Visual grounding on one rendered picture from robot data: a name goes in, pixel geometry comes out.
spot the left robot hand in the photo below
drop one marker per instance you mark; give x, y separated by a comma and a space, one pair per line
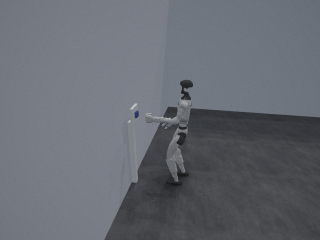
149, 118

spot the robot left foot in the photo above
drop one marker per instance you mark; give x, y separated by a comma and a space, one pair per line
173, 182

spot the left robot upper arm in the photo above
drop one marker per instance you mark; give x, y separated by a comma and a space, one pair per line
182, 107

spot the panel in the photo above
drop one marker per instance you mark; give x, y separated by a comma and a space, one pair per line
132, 143

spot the button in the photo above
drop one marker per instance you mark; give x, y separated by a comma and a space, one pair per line
136, 114

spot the left robot forearm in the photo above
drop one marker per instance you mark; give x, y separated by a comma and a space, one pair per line
168, 121

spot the humanoid robot torso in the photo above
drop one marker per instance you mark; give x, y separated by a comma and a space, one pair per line
185, 118

